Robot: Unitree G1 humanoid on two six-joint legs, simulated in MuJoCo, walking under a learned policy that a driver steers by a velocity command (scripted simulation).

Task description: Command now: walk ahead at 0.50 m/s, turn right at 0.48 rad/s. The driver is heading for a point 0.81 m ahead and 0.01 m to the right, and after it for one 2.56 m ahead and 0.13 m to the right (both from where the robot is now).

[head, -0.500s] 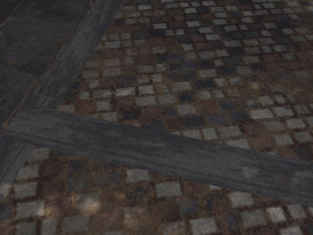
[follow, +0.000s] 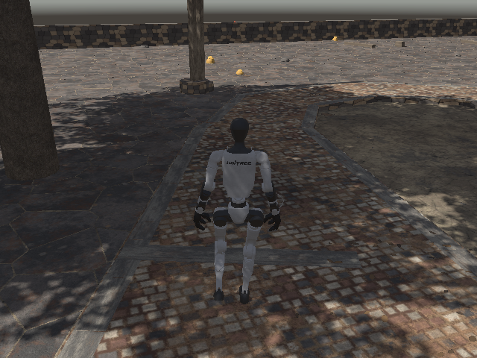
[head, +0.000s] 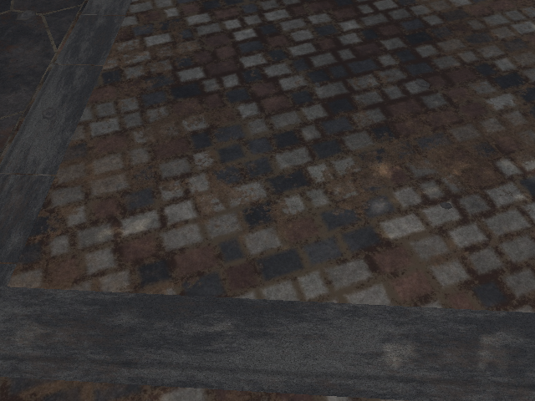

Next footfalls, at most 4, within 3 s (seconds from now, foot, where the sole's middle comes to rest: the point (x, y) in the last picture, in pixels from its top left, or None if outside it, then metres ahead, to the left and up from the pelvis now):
0.40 left None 0.40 0.10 -0.77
0.94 right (333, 330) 0.65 -0.13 -0.77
1.42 left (273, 267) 0.84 0.03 -0.77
1.82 right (347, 288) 0.77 -0.18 -0.77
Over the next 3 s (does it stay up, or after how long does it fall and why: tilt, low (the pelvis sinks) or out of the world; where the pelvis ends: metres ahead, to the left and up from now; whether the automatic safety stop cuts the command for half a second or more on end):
stays up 0.78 -0.09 0.01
